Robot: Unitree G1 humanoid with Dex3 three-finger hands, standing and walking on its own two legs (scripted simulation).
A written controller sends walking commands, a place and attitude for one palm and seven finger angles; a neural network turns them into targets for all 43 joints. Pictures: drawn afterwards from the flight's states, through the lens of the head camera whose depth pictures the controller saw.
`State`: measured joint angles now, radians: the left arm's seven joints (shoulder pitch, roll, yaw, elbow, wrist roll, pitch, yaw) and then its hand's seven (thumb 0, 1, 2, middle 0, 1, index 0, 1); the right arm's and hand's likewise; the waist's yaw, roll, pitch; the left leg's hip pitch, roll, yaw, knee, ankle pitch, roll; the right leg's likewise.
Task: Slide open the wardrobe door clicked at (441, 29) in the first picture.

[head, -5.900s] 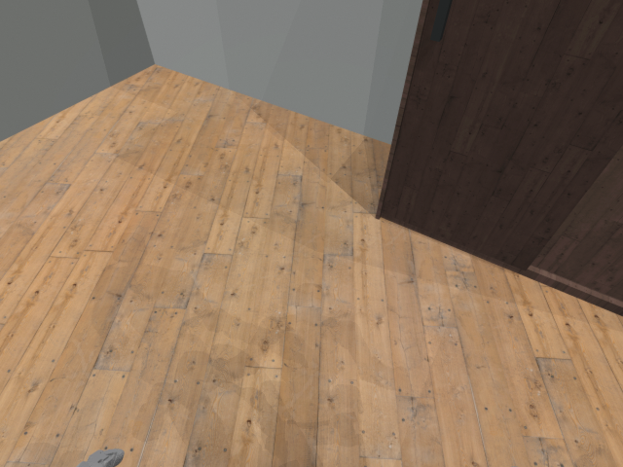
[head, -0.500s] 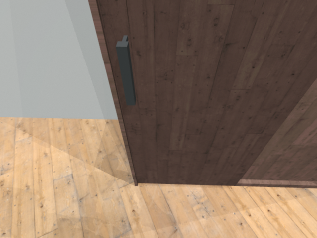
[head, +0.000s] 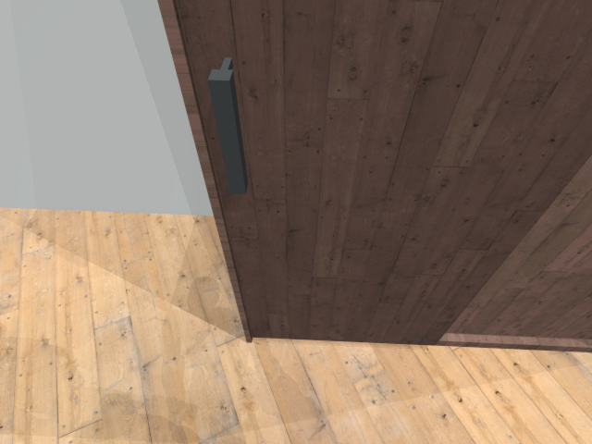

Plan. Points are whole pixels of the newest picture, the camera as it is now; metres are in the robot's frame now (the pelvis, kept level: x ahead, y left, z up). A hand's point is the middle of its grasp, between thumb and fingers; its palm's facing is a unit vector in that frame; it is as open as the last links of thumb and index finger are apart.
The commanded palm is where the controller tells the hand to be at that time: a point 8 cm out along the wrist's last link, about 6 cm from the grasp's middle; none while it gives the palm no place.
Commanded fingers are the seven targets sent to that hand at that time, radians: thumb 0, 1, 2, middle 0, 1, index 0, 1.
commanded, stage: come to a stop and stand still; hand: left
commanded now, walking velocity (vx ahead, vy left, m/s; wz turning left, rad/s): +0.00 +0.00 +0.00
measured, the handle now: (233, 130) +0.51 +0.12 +0.15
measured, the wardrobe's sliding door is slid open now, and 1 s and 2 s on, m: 0.00 0.00 0.00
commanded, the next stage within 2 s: look again from close up in 0.54 s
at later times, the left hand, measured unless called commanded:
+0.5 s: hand out of the picture +0.02 +0.23 -0.17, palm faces +0.00 -0.97 -0.24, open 7.4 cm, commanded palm none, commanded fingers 0.00 0.90 0.90 -0.20 -0.30 -0.20 -0.30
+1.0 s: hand out of the picture +0.01 +0.20 -0.17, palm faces -0.01 -0.98 -0.20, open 7.4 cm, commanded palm none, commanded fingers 0.00 0.90 0.90 -0.20 -0.30 -0.20 -0.30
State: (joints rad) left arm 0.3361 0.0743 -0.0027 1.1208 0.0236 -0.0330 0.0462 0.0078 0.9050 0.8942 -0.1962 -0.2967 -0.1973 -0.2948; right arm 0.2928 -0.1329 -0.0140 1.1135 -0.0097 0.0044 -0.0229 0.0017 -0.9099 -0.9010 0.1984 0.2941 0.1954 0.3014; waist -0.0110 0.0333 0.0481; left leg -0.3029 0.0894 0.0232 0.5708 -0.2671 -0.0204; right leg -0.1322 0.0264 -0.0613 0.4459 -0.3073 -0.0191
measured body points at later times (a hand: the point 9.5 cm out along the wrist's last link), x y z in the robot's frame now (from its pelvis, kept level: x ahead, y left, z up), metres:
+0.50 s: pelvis +0.01 +0.04 +0.00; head +0.02 +0.04 +0.45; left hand +0.02 +0.28 -0.15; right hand +0.04 -0.20 -0.15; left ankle +0.02 +0.14 -0.74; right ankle -0.05 -0.11 -0.74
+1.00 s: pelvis +0.00 +0.02 +0.00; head +0.02 +0.02 +0.45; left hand +0.01 +0.25 -0.16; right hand +0.03 -0.21 -0.15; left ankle +0.02 +0.14 -0.74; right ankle -0.05 -0.11 -0.74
